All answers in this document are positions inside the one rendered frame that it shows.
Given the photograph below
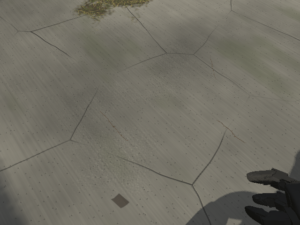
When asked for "robot right hand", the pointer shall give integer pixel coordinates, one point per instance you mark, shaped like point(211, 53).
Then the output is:
point(287, 204)

